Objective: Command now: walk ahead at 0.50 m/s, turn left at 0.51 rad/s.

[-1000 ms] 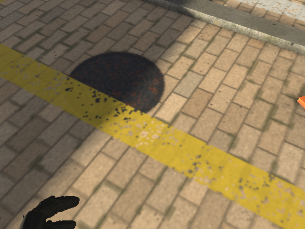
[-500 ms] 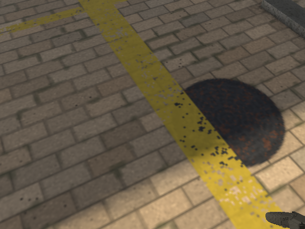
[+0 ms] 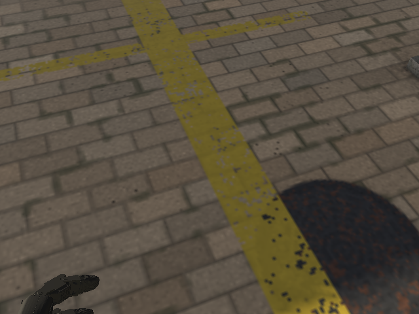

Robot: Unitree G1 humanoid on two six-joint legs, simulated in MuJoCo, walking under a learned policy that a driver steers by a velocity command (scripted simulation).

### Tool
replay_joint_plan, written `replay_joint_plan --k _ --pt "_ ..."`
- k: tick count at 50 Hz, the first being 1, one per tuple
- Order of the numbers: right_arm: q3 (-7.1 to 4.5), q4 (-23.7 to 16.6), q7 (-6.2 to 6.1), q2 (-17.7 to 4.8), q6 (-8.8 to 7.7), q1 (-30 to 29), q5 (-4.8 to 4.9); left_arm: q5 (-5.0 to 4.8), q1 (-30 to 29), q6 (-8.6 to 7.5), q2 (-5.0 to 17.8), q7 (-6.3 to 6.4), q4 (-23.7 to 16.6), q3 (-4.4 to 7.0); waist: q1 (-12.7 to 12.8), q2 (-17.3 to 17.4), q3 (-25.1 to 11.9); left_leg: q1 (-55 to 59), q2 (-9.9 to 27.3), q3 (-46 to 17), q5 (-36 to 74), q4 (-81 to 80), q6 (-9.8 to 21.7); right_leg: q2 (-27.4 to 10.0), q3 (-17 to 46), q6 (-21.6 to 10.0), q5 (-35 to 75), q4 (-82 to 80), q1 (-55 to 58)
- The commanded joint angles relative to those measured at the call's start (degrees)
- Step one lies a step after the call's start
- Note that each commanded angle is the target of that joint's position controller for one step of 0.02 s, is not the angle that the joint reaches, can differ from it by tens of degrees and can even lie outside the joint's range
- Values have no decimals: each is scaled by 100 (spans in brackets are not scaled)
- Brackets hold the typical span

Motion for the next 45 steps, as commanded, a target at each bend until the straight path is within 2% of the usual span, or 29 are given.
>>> replay_joint_plan --k 1,2,3,4,5,6,7,8,9,11,13,15,18,20,22,23,24,25,26,27,28,29,30,32,34,38,41,43,45 --pt "-164 -291 -23 -642 -27 -150 -31 9 533 -152 861 29 -197 356 621 956 -368 -371 1216 -1124 1891 232 561 -5 -194 -343 -276 -322 1493" --pt "-37 -334 1 -317 -45 -106 -86 114 1241 -181 1072 63 -121 426 931 611 -1033 -776 924 -758 1668 1493 359 -681 391 -692 -420 -209 2735" --pt "70 -414 -4 -6 -97 606 28 208 1944 -124 1582 74 55 563 811 -888 -1829 -2636 96 76 75 3449 -129 -1886 2716 -1631 -1487 -511 4724" --pt "46 -363 -23 -342 -133 730 92 18 2160 -82 1287 0 207 528 872 -1404 -1764 -3678 210 88 -1195 4478 -244 -2300 4216 -1898 -2951 -1117 4896" --pt "-61 -353 -18 -745 -132 201 102 -42 1878 -58 881 4 150 410 983 -724 -941 -4018 456 -31 -761 4830 -256 -2079 3606 -1671 -3296 -1265 4261" --pt "-67 -441 -23 -777 -125 -282 35 10 1599 -12 728 19 100 351 947 -322 -502 -3955 654 204 -362 4803 -257 -1824 2784 -1481 -2782 -1277 3633" --pt "-56 -554 -10 -699 -157 -638 -64 44 1421 18 632 19 138 303 863 -170 -127 -3894 795 339 -84 4470 -251 -1560 2279 -1469 -2119 -1401 3027" --pt "-61 -588 16 -613 -183 -727 -123 74 1322 22 532 25 154 249 709 -224 -17 -3657 1000 434 152 4118 -240 -1343 1918 -1430 -1558 -1514 2654" --pt "-37 -581 41 -497 -203 -674 -121 77 1291 25 503 25 167 229 612 -350 -13 -3402 1059 534 260 3859 -261 -1196 1720 -1441 -1157 -1612 2418" --pt "25 -588 68 -301 -232 -690 -148 -17 1354 23 566 34 217 239 554 -429 -89 -3208 1071 738 262 3258 -349 -1082 1437 -1576 -499 -1722 2252" --pt "113 -703 83 -139 -287 -1064 -192 -79 1430 50 794 79 273 308 629 -338 -52 -3023 1047 855 618 2350 -444 -1018 1154 -1612 -177 -1812 2084" --pt "170 -756 125 -55 -341 -1471 -169 -108 1551 100 938 122 342 354 751 -301 -25 -2600 916 914 1313 1466 -519 -886 882 -1521 -87 -1805 1862" --pt "148 -819 188 -172 -399 -1916 -91 -148 1910 178 1006 150 468 373 903 -304 -36 -2092 706 911 2008 765 -599 -913 921 -1423 -145 -1684 1811" --pt "101 -880 212 -294 -442 -2073 -59 -174 2058 229 1006 172 518 377 878 -322 -27 -1837 677 812 2013 419 -536 -1006 1156 -1316 -444 -1508 1924" --pt "27 -833 203 -432 -479 -1882 -43 -171 2038 274 1024 197 521 388 653 -360 -81 -1248 687 816 1925 88 -393 -1019 1302 -1150 -618 -1205 1892" --pt "-42 -721 170 -536 -482 -1531 -60 -146 2046 288 920 203 515 358 458 -336 -226 -632 695 874 1808 -63 -281 -858 1248 -1028 -543 -871 1747" --pt "-138 -624 112 -744 -489 -950 -121 -101 1989 275 695 193 463 283 138 -216 -580 309 1041 623 1641 -95 -81 -529 1034 -833 -524 -25 1378" --pt "-242 -519 47 -1145 -456 -5 -190 44 2005 250 259 192 302 138 -211 692 -1423 1702 2202 -483 1440 -30 257 -74 476 -570 -1875 1795 528" --pt "-310 -374 104 -1401 -354 178 -215 -157 2572 184 146 209 96 97 97 2334 -1802 2449 3133 -2729 -173 -716 964 285 42 -399 -3447 3257 -1033" --pt "-192 -395 134 -875 -355 -35 -154 -251 2374 209 706 236 236 240 21 1489 -1133 1937 2926 -2674 -996 -975 894 -57 302 -344 -3119 3955 -1514" --pt "-112 -397 132 -609 -362 -279 -119 -241 1985 236 853 222 183 303 35 1164 -566 1410 2710 -1847 -596 -1025 731 -195 251 -340 -2617 4092 -1648" --pt "-53 -401 147 -445 -376 -582 -151 -198 1899 276 757 222 218 304 193 857 -352 933 2456 -1249 118 -1139 651 -362 187 -281 -2206 4042 -1443" --pt "-22 -356 156 -300 -379 -789 -181 -150 1776 309 684 205 178 316 298 847 -134 573 2283 -788 685 -1267 649 -485 169 -240 -1944 3865 -1358" --pt "-41 -270 141 -277 -433 -962 -212 -157 1705 391 466 153 111 293 447 957 0 79 2119 -100 1412 -1530 634 -644 79 -176 -1614 3706 -1046" --pt "-94 -164 121 -379 -484 -957 -196 -133 1524 439 345 128 -12 268 484 785 54 -16 2135 340 1983 -1678 722 -679 53 -100 -1319 3467 -1123" --pt "-173 26 75 -623 -463 -905 -181 -111 1003 422 223 19 -242 192 380 577 147 39 2066 1152 2524 -1778 699 -668 -97 -87 -310 2211 -1034" --pt "-220 170 45 -807 -411 -716 -119 -101 431 395 198 -92 -452 146 188 479 288 153 2096 1583 2577 -1781 591 -572 -382 -218 146 1391 -798" --pt "-258 276 43 -918 -361 -571 -54 -112 149 409 255 -147 -612 153 138 472 372 444 2200 1743 2660 -1695 501 -534 -484 -352 27 1071 -786" --pt "-299 353 40 -1031 -290 -495 4 -102 14 427 356 -190 -748 191 184 502 362 781 2288 1916 3338 -1379 393 -399 -663 -533 -390 862 -674"
Next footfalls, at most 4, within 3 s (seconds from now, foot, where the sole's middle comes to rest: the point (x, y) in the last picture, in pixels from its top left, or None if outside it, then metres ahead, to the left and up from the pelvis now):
0.04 right None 0.19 -0.13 -0.77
0.48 left None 0.40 0.12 -0.77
0.98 right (253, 264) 0.63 -0.20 -0.77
1.54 left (219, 175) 1.00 -0.12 -0.77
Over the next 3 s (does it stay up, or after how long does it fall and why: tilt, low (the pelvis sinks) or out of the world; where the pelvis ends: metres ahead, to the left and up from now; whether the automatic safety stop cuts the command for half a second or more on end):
stays up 1.42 -0.23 0.00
